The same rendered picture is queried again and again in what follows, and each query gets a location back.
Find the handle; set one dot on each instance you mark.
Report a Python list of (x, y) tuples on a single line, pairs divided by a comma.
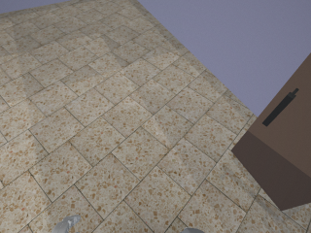
[(284, 103)]

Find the robot left hand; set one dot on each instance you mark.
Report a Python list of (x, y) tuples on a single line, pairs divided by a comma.
[(66, 224)]

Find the cupboard door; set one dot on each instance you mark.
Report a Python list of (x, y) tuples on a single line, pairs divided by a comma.
[(289, 133)]

